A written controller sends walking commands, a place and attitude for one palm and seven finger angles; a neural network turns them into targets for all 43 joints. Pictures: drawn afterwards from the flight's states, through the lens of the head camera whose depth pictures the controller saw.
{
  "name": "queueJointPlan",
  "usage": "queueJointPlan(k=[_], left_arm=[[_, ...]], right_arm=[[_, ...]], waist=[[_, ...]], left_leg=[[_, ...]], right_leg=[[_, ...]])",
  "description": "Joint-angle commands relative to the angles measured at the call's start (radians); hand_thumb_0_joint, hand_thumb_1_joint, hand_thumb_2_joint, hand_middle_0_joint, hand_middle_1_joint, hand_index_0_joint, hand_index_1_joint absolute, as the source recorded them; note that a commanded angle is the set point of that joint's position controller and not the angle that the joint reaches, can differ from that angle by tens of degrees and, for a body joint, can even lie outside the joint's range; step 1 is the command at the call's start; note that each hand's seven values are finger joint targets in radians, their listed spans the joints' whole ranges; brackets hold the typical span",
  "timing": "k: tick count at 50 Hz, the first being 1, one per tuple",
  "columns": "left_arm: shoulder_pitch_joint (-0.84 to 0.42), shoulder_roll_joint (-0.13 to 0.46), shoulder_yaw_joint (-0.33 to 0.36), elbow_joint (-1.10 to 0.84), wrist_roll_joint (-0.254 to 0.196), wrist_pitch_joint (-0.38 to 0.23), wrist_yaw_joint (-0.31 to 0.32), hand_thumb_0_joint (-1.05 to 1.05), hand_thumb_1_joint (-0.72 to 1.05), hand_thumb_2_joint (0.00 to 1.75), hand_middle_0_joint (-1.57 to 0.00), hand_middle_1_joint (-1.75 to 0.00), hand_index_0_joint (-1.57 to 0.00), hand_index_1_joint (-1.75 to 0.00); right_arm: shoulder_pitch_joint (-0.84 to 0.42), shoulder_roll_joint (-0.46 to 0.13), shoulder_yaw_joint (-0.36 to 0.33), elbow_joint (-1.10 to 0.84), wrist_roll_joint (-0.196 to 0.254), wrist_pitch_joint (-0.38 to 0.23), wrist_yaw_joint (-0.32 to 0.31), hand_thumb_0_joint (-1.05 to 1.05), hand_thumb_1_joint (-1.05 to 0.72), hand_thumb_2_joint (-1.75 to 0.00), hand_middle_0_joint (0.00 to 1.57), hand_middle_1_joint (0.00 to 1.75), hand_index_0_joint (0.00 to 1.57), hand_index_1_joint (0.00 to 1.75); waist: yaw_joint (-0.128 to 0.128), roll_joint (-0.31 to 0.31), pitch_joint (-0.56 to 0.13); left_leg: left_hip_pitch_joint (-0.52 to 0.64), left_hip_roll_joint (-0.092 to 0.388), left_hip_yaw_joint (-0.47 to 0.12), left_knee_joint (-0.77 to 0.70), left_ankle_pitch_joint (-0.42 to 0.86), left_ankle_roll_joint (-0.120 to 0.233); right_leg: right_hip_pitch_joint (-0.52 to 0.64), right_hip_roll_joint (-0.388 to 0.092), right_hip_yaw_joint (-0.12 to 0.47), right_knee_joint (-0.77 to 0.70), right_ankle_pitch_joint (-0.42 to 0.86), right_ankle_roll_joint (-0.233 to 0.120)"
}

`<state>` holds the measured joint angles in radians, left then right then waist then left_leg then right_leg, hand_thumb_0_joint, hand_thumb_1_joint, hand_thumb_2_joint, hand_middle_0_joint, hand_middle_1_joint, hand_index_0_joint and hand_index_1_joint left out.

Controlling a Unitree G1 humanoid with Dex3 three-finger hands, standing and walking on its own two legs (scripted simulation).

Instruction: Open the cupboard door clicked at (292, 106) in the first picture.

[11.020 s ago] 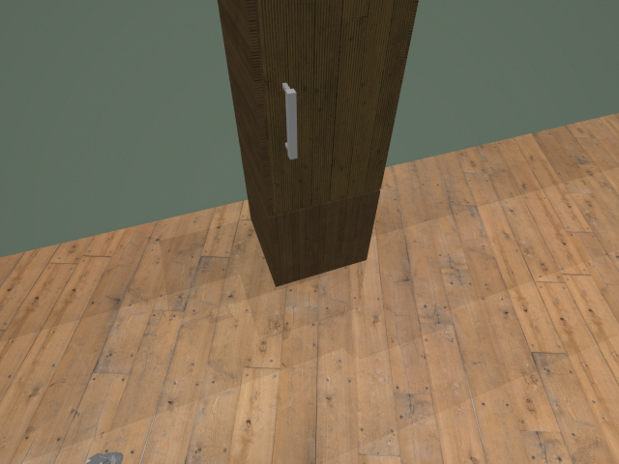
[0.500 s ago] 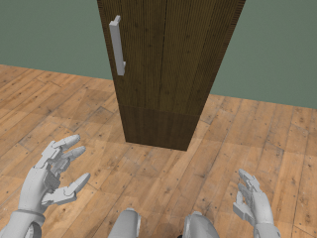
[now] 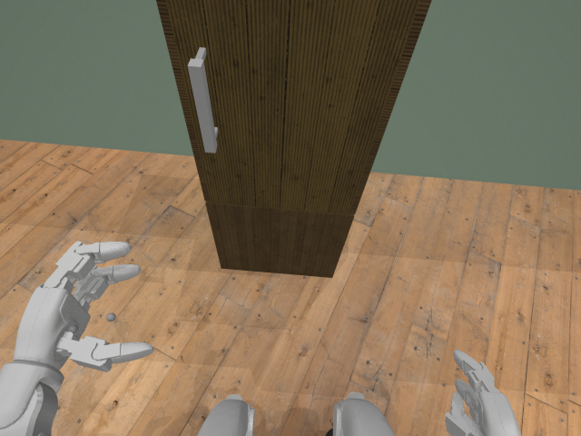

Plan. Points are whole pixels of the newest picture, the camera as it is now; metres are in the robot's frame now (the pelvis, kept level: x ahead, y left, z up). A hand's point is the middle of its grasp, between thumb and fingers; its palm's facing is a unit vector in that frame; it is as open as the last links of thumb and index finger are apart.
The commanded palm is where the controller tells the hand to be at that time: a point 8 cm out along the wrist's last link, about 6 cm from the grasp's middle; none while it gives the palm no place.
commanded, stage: raise the hand with hooked fingers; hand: left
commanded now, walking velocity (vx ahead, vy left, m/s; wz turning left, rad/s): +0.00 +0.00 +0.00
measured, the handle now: (206, 104) +0.62 +0.18 +0.07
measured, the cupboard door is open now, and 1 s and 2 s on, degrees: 0 0 0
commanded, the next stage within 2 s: move the hooked fingers beside the handle in 1.02 s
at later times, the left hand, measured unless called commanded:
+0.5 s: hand (93, 264) +0.30 +0.26 +0.07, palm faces -0.01 -1.00 -0.05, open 13.9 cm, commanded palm +0.28 +0.31 +0.08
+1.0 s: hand (97, 259) +0.31 +0.26 +0.07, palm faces -0.01 -1.00 -0.05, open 13.9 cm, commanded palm +0.28 +0.31 +0.08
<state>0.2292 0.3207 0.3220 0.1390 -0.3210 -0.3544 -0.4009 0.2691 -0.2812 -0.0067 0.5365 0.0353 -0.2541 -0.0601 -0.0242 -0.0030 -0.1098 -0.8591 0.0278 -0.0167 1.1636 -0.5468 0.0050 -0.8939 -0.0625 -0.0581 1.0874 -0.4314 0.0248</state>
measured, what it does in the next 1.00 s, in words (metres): stands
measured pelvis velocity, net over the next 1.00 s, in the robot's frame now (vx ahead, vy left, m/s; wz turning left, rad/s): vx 0.02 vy -0.01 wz -0.01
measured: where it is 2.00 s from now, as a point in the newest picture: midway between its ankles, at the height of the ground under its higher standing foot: outside the picture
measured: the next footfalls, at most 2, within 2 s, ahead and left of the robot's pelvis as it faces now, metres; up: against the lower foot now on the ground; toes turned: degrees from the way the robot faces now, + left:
none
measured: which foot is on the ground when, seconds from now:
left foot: down 0.00-1.00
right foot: down 0.00-1.00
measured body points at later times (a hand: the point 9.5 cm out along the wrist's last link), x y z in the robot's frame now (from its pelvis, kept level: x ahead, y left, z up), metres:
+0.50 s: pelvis +0.02 -0.01 +0.01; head +0.10 +0.00 +0.46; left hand +0.30 +0.31 +0.08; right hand +0.18 -0.26 -0.07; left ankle +0.01 +0.11 -0.65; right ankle +0.06 -0.14 -0.65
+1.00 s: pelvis +0.02 -0.01 +0.02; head +0.09 +0.00 +0.46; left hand +0.30 +0.31 +0.08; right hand +0.17 -0.27 -0.06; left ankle +0.01 +0.11 -0.65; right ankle +0.06 -0.14 -0.65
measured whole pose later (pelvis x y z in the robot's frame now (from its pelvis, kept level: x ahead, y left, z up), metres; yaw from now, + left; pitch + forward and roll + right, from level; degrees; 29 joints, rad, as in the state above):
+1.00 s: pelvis +0.02 -0.01 +0.02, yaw +0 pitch +14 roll -2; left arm -0.01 0.41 0.46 0.42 -0.36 -0.34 -0.54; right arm 0.28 -0.27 0.03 0.53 0.03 -0.18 -0.06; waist -0.03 0.01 -0.10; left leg -0.77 0.05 -0.02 1.06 -0.53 -0.01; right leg -0.82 -0.04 -0.06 1.00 -0.42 0.01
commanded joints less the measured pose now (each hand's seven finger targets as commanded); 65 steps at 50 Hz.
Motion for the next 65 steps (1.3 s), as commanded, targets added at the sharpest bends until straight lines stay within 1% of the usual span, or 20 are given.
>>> queueJointPlan(k=[1,3,6,10,21,25,28,35,38,39,44,45,50,56,57,59,60,61,63,65], left_arm=[[-0.114,0.197,0.108,-0.191,-0.027,-0.059,0.0,0.0,-0.38,0.35,-0.29,-1.12,-0.29,-1.12],[-0.134,0.193,0.102,-0.174,-0.026,-0.048,-0.006,0.0,-0.43,0.33,-0.29,-1.15,-0.29,-1.15],[-0.173,0.217,0.122,-0.14,-0.033,-0.032,-0.034,0.0,-0.5,0.3,-0.3,-1.2,-0.3,-1.2],[-0.238,0.252,0.15,-0.121,-0.048,-0.023,-0.065,0.0,-0.5,0.3,-0.3,-1.2,-0.3,-1.2],[-0.344,0.326,0.217,0.034,-0.072,-0.002,-0.13,0.0,-0.5,0.3,-0.3,-1.2,-0.3,-1.2],[-0.388,0.363,0.242,0.046,-0.076,-0.006,-0.143,0.0,-0.5,0.3,-0.3,-1.2,-0.3,-1.2],[-0.367,0.331,0.224,0.082,-0.084,-0.007,-0.152,0.0,-0.5,0.3,-0.3,-1.2,-0.3,-1.2],[-0.372,0.367,0.249,0.061,-0.076,-0.026,-0.14,0.0,-0.5,0.3,-0.3,-1.2,-0.3,-1.2],[-0.374,0.352,0.245,0.07,-0.08,-0.041,-0.131,0.0,-0.5,0.3,-0.3,-1.2,-0.3,-1.2],[-0.383,0.356,0.249,0.079,-0.084,-0.043,-0.132,0.0,-0.5,0.3,-0.3,-1.2,-0.3,-1.2],[-0.408,0.355,0.229,0.064,-0.074,-0.049,-0.138,0.0,-0.5,0.3,-0.3,-1.2,-0.3,-1.2],[-0.399,0.361,0.235,0.066,-0.069,-0.05,-0.139,0.0,-0.5,0.3,-0.3,-1.2,-0.3,-1.2],[-0.403,0.333,0.22,0.115,-0.078,-0.041,-0.145,0.0,-0.5,0.3,-0.3,-1.2,-0.3,-1.2],[-0.408,0.34,0.218,0.097,-0.071,-0.044,-0.151,0.0,-0.5,0.3,-0.3,-1.2,-0.3,-1.2],[-0.448,0.326,0.2,0.088,-0.071,-0.046,-0.15,0.0,-0.5,0.3,-0.3,-1.2,-0.3,-1.2],[-0.506,0.366,0.227,0.133,-0.069,-0.046,-0.146,0.0,-0.5,0.3,-0.3,-1.2,-0.3,-1.2],[-0.56,0.352,0.208,0.148,-0.062,-0.047,-0.148,0.0,-0.5,0.3,-0.3,-1.2,-0.3,-1.2],[-0.579,0.359,0.213,0.19,-0.058,-0.043,-0.149,0.0,-0.5,0.3,-0.3,-1.2,-0.3,-1.2],[-0.656,0.359,0.189,0.193,-0.042,-0.049,-0.152,0.0,-0.5,0.3,-0.3,-1.2,-0.3,-1.2],[-0.664,0.369,0.187,0.187,-0.034,-0.05,-0.158,0.0,-0.5,0.3,-0.3,-1.2,-0.3,-1.2]], right_arm=[[-0.02,-0.135,-0.042,-0.153,-0.001,-0.042,-0.006,0.0,-0.9,-0.9,0.2,0.3,0.2,0.3],[-0.021,-0.134,-0.039,-0.154,0.0,-0.037,-0.004,0.0,-0.9,-0.9,0.2,0.3,0.2,0.3],[-0.012,-0.138,-0.037,-0.157,0.0,-0.03,-0.007,0.0,-0.9,-0.9,0.2,0.3,0.2,0.3],[-0.012,-0.138,-0.029,-0.152,-0.003,-0.026,-0.009,0.0,-0.9,-0.9,0.2,0.3,0.2,0.3],[0.001,-0.147,-0.026,-0.139,-0.002,-0.006,-0.013,0.0,-0.9,-0.9,0.2,0.3,0.2,0.3],[0.009,-0.148,-0.026,-0.136,-0.003,0.001,-0.013,0.0,-0.9,-0.9,0.2,0.3,0.2,0.3],[0.011,-0.147,-0.029,-0.14,0.0,0.006,-0.011,0.0,-0.9,-0.9,0.2,0.3,0.2,0.3],[0.02,-0.15,-0.033,-0.152,-0.003,0.019,-0.003,0.0,-0.9,-0.9,0.2,0.3,0.2,0.3],[0.014,-0.145,-0.033,-0.151,-0.002,0.021,-0.003,0.0,-0.9,-0.9,0.2,0.3,0.2,0.3],[0.018,-0.146,-0.032,-0.153,-0.005,0.022,-0.005,0.0,-0.9,-0.9,0.2,0.3,0.2,0.3],[0.014,-0.146,-0.03,-0.151,-0.002,0.023,-0.01,0.0,-0.9,-0.9,0.2,0.3,0.2,0.3],[0.018,-0.145,-0.03,-0.147,-0.002,0.024,-0.01,0.0,-0.9,-0.9,0.2,0.3,0.2,0.3],[0.008,-0.144,-0.024,-0.147,0.001,0.026,-0.013,0.0,-0.9,-0.9,0.2,0.3,0.2,0.3],[0.005,-0.143,-0.024,-0.15,0.0,0.022,-0.015,0.0,-0.9,-0.9,0.2,0.3,0.2,0.3],[0.005,-0.142,-0.024,-0.146,-0.001,0.021,-0.016,0.0,-0.9,-0.9,0.2,0.3,0.2,0.3],[0.013,-0.15,-0.022,-0.131,-0.003,0.022,-0.023,0.0,-0.9,-0.9,0.2,0.3,0.2,0.3],[0.007,-0.148,-0.017,-0.126,-0.003,0.023,-0.024,0.0,-0.9,-0.9,0.2,0.3,0.2,0.3],[0.011,-0.15,-0.019,-0.121,0.0,0.026,-0.027,0.0,-0.9,-0.9,0.2,0.3,0.2,0.3],[0.015,-0.151,-0.02,-0.111,0.001,0.022,-0.033,0.0,-0.9,-0.9,0.2,0.3,0.2,0.3],[0.024,-0.149,-0.02,-0.111,-0.003,0.022,-0.032,0.0,-0.9,-0.9,0.2,0.3,0.2,0.3]], waist=[[0.02,0.105,-0.223],[0.015,0.128,-0.208],[0.012,0.1,-0.235],[0.012,0.118,-0.254],[0.013,0.067,-0.281],[0.017,0.084,-0.312],[0.014,0.075,-0.285],[0.021,0.082,-0.303],[0.019,0.092,-0.283],[0.013,0.066,-0.271],[0.009,0.113,-0.277],[0.013,0.099,-0.298],[0.003,0.071,-0.24],[0.009,0.091,-0.269],[-0.001,0.089,-0.272],[-0.011,0.06,-0.238],[-0.016,0.083,-0.233],[-0.019,0.07,-0.224],[-0.023,0.107,-0.251],[-0.009,0.132,-0.314]], left_leg=[[0.134,-0.034,-0.029,-0.253,0.247,-0.003],[0.145,-0.034,-0.028,-0.257,0.253,-0.005],[0.155,-0.031,-0.026,-0.25,0.292,-0.004],[0.174,-0.033,-0.02,-0.243,0.336,-0.004],[0.145,-0.033,0.0,-0.233,0.37,0.004],[0.164,-0.033,0.001,-0.241,0.399,0.005],[0.157,-0.036,0.009,-0.25,0.368,0.006],[0.163,-0.034,0.009,-0.261,0.392,0.006],[0.151,-0.037,0.014,-0.265,0.347,0.005],[0.137,-0.036,0.015,-0.257,0.343,0.008],[0.165,-0.034,0.012,-0.266,0.336,0.008],[0.177,-0.033,0.007,-0.273,0.358,0.007],[0.15,-0.035,0.008,-0.276,0.306,0.005],[0.174,-0.035,0.005,-0.276,0.319,0.006],[0.172,-0.035,0.004,-0.274,0.311,0.006],[0.142,-0.031,0.001,-0.261,0.289,0.006],[0.138,-0.033,0.001,-0.264,0.268,0.005],[0.126,-0.032,0.003,-0.262,0.236,0.005],[0.149,-0.031,-0.002,-0.261,0.251,0.006],[0.184,-0.031,-0.004,-0.261,0.302,0.003]], right_leg=[[0.195,0.077,-0.029,-0.139,0.064,-0.052],[0.191,0.077,-0.03,-0.147,0.076,-0.052],[0.215,0.081,-0.027,-0.148,0.117,-0.05],[0.238,0.083,-0.022,-0.153,0.167,-0.053],[0.305,0.079,0.003,-0.173,0.232,-0.048],[0.335,0.079,0.009,-0.176,0.259,-0.05],[0.33,0.076,0.014,-0.195,0.237,-0.046],[0.344,0.079,0.014,-0.188,0.257,-0.048],[0.339,0.073,0.022,-0.203,0.217,-0.046],[0.337,0.079,0.025,-0.2,0.211,-0.048],[0.323,0.079,0.022,-0.2,0.202,-0.051],[0.338,0.078,0.018,-0.198,0.225,-0.049],[0.31,0.08,0.016,-0.21,0.179,-0.047],[0.312,0.078,0.014,-0.205,0.191,-0.048],[0.303,0.076,0.013,-0.204,0.186,-0.045],[0.283,0.082,0.017,-0.202,0.158,-0.049],[0.268,0.078,0.019,-0.202,0.139,-0.048],[0.257,0.076,0.024,-0.209,0.104,-0.046],[0.244,0.072,0.023,-0.2,0.12,-0.049],[0.268,0.074,0.021,-0.187,0.164,-0.053]])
